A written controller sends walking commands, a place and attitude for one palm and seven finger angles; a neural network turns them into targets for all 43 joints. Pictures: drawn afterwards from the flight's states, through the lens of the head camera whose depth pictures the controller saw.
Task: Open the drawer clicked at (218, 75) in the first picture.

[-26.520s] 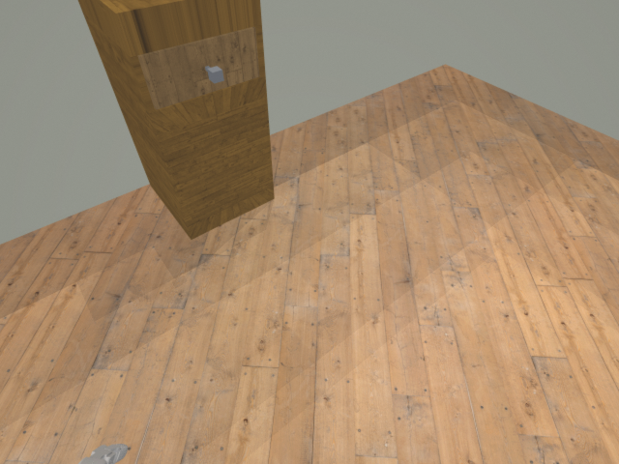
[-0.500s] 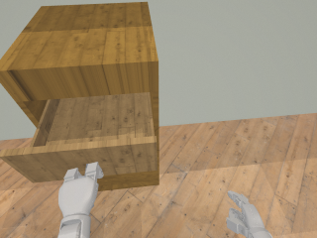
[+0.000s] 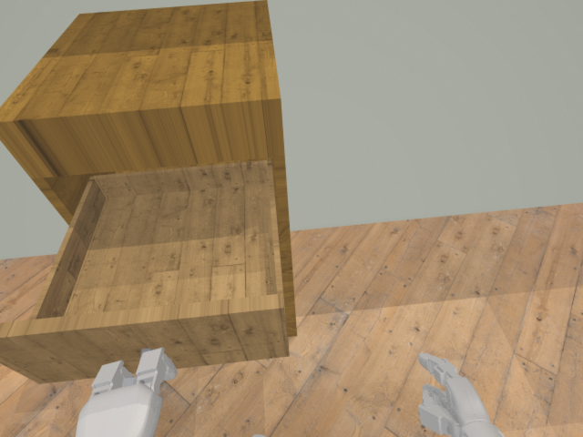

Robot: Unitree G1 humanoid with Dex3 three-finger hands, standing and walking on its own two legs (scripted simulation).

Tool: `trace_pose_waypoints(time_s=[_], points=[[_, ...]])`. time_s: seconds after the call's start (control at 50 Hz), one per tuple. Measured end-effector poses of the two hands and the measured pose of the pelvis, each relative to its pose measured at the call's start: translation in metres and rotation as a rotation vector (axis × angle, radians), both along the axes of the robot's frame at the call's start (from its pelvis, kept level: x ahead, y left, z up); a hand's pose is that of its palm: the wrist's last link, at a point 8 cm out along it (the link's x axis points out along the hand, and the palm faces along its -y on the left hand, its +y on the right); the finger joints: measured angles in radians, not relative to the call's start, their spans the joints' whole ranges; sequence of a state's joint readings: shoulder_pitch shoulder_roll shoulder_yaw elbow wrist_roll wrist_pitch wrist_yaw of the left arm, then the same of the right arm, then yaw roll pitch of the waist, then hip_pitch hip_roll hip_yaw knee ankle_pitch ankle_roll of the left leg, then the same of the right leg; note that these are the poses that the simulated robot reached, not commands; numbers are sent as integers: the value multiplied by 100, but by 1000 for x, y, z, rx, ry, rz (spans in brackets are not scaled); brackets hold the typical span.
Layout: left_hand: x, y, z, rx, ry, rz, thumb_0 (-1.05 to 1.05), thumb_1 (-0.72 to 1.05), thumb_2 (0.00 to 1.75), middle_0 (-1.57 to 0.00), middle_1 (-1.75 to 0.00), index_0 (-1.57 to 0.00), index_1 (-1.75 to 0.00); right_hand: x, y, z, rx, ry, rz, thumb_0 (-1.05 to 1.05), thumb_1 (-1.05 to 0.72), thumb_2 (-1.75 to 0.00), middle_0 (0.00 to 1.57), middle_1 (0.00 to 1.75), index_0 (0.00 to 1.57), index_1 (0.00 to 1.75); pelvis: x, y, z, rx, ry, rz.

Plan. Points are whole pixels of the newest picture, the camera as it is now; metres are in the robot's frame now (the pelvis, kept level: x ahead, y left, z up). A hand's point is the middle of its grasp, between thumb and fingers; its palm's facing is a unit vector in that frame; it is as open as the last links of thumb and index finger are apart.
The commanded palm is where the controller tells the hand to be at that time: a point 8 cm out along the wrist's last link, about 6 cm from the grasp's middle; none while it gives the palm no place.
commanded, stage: pull the drawer open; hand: left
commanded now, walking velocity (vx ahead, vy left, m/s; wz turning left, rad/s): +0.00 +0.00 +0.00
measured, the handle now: (142, 380) +0.20 +0.22 -0.01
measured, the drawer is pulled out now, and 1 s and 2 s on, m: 0.29 0.30 0.30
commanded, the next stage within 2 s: open the thumb to release the handle in 0.22 s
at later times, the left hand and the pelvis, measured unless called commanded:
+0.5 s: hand (135, 436) +0.13 +0.22 -0.02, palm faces +0.01 -0.09 -1.00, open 7.1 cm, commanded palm +0.11 +0.21 +0.03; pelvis -0.01 -0.01 -0.02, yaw +1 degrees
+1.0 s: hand out of the picture +0.13 +0.21 -0.03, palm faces +0.01 -0.10 -0.99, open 13.6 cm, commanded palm +0.12 +0.22 +0.03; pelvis -0.02 -0.02 -0.01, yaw +2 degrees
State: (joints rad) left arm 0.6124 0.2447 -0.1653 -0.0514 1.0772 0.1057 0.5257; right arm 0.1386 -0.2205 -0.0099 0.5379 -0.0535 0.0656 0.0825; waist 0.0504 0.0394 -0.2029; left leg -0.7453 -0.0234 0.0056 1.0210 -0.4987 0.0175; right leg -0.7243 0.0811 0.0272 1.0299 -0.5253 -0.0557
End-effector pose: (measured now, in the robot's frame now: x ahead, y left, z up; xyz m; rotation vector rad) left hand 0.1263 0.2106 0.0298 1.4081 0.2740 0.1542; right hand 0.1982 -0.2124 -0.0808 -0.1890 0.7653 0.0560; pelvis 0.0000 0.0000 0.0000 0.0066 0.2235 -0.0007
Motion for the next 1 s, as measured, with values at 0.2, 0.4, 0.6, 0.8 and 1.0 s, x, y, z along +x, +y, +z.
trace_pose_waypoints(time_s=[0.2,0.4,0.6,0.8,1.0], points=[[-14,-1,-1,13,-12,-30,8,62,72,-37,-132,-26,-135,6,-3,-3,-14,-53,30,1,-91,-90,20,30,20,30,-6,-4,-11,6,19,3],[-14,0,-2,52,-43,-51,6,59,75,-39,-132,-28,-135,5,-2,-16,-27,-24,25,1,-91,-90,20,30,20,30,-7,-7,-17,8,32,13],[-11,3,4,64,-66,26,1,35,67,-38,-130,-37,-130,-2,-7,-19,-24,10,-9,1,-91,-90,20,30,20,30,-11,-13,-10,9,16,25],[-16,3,6,62,-47,17,0,-19,43,-34,-123,-34,-123,-4,-19,-5,-51,-10,-26,1,-91,-90,20,30,20,30,-16,-18,-2,13,-4,25],[-15,4,-1,60,-63,5,0,-45,32,-32,-120,-33,-122,-2,-22,-6,-65,-25,-32,1,-91,-90,20,30,20,30,-21,-17,-5,9,2,33]])
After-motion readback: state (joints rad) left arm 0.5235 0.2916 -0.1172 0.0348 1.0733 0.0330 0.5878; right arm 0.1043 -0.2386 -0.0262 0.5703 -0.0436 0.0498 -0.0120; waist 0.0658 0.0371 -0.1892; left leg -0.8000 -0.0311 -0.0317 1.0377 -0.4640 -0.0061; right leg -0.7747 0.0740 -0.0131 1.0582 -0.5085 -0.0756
